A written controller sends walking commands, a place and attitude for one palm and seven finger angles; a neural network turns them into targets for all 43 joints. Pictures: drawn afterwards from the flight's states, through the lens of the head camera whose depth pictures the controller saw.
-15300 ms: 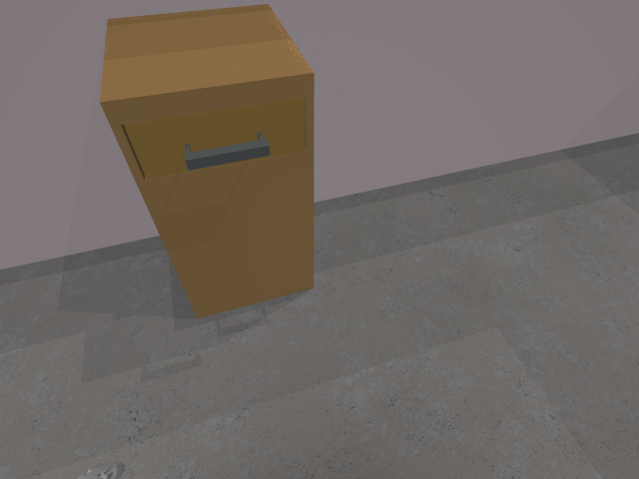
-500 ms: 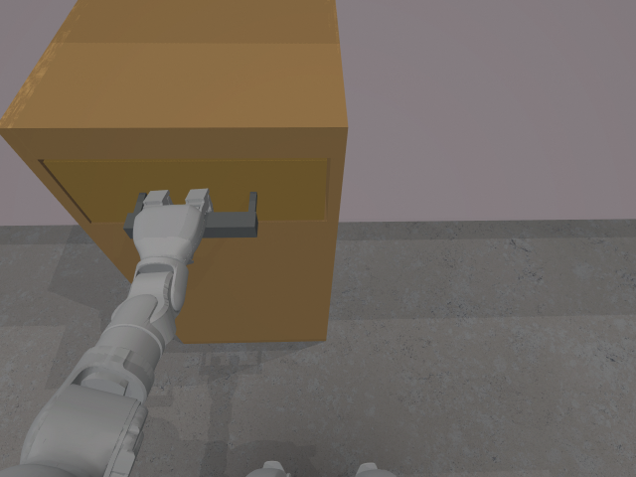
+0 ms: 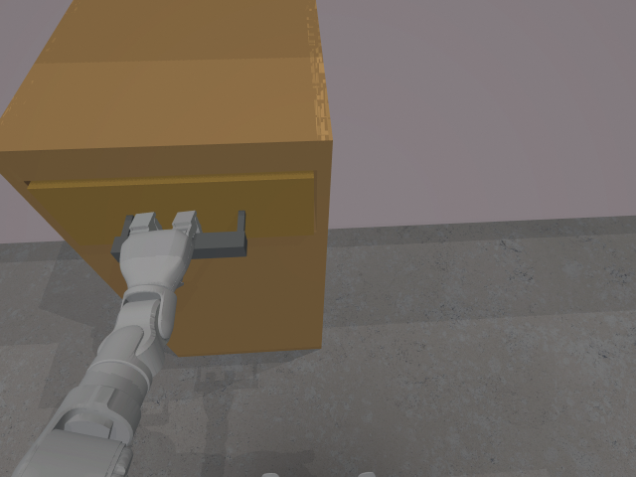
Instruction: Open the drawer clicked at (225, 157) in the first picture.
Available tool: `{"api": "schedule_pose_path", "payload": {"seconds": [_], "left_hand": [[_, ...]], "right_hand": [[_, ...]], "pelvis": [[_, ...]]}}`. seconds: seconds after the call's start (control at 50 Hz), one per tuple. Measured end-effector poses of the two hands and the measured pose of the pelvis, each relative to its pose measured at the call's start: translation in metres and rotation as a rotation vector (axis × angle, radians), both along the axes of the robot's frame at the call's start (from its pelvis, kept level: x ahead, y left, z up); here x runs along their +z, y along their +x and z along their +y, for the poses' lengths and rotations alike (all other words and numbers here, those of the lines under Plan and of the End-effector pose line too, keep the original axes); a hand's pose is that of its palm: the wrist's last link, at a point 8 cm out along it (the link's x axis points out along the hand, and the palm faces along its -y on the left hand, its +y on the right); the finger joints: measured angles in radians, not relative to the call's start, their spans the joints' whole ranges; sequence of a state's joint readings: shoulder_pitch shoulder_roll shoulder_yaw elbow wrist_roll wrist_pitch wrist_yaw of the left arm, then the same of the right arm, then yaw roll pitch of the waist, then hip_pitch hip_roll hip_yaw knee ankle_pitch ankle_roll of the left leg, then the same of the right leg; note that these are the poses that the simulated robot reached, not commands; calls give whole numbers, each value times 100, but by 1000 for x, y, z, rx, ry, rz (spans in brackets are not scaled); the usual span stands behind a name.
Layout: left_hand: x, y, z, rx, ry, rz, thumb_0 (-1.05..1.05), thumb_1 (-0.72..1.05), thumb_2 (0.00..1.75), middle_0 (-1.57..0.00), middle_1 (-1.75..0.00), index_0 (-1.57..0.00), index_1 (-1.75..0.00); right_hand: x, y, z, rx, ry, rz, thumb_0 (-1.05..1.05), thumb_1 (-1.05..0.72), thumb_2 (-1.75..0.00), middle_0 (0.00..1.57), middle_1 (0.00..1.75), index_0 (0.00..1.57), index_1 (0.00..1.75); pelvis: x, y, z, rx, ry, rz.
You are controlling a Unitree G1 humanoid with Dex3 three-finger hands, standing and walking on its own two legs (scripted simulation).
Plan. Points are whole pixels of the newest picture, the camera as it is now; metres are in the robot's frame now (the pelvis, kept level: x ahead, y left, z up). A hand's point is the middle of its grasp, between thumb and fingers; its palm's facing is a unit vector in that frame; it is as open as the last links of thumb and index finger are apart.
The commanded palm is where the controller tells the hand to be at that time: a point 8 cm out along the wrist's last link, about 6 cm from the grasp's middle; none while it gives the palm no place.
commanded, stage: pull the drawer open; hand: left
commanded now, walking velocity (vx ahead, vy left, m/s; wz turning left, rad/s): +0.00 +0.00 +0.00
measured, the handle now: (183, 233) +0.46 +0.20 -0.01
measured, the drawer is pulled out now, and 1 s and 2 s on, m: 0.01 0.12 0.30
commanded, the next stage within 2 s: none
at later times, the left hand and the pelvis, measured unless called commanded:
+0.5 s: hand (170, 289) +0.37 +0.21 -0.03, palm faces -0.03 -0.04 -1.00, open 6.1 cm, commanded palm +0.34 +0.20 +0.03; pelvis +0.00 +0.00 +0.00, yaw +2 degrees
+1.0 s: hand (162, 350) +0.29 +0.20 -0.03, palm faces +0.00 -0.11 -0.99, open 6.1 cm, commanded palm +0.24 +0.21 +0.03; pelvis +0.01 +0.00 +0.01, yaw +0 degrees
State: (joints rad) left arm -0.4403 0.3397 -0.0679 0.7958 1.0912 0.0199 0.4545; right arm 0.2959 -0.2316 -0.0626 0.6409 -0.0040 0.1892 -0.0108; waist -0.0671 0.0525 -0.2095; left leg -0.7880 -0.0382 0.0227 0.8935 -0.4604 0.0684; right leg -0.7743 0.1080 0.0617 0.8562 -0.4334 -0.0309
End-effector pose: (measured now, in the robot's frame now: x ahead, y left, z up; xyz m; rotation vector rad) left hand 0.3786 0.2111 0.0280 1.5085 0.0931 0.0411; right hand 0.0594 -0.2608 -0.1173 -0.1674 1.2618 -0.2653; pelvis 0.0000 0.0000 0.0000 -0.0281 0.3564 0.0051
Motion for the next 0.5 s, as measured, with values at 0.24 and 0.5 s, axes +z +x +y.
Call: {"api": "schedule_pose_path", "payload": {"seconds": [0.24, 0.5], "left_hand": [[-2, -27, -1, 0, -2, -34, 2, 66, 77, -26, -135, -38, -134], [1, -25, -2, 17, 20, 4, 1, 64, 75, -31, -135, -40, -134]], "right_hand": [[5, 55, 9, 90, 2, -81, 1, -91, -90, 20, 30, 20, 30], [2, 69, 19, 119, 26, -138, 1, -91, -90, 20, 30, 20, 30]], "pelvis": [[2, 11, 4, 26, -4, -22], [-1, 1, -1, 39, 1, -35]]}}
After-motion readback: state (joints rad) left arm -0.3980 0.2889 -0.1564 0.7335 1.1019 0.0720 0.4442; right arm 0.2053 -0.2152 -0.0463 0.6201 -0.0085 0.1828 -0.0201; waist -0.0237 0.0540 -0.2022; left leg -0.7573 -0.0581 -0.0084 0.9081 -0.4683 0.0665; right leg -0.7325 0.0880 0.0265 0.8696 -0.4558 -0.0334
